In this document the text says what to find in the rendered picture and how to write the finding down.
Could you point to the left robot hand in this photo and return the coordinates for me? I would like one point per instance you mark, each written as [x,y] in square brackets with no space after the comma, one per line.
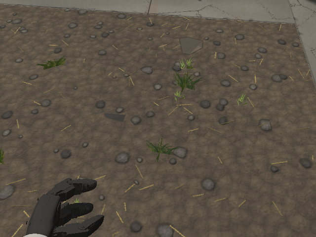
[49,214]

